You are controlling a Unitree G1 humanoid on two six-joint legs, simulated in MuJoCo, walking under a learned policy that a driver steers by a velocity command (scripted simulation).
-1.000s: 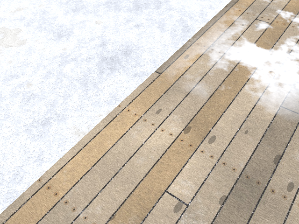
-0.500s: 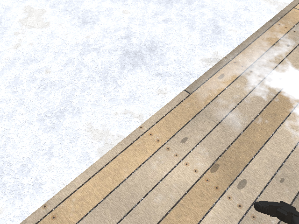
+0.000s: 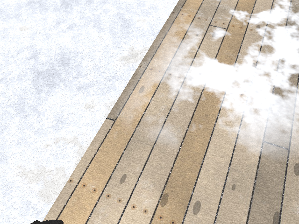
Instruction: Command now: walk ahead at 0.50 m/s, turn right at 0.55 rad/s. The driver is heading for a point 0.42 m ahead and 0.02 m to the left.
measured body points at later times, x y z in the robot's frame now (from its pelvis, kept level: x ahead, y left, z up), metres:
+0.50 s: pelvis +0.27 +0.03 +0.01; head +0.30 +0.03 +0.46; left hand +0.35 +0.30 -0.11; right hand +0.45 -0.23 -0.07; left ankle +0.41 +0.12 -0.71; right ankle +0.11 -0.08 -0.70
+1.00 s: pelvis +0.37 +0.01 +0.03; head +0.37 +0.00 +0.48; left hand +0.47 +0.26 -0.10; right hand +0.48 -0.23 -0.10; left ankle +0.42 +0.13 -0.71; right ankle +0.36 -0.13 -0.71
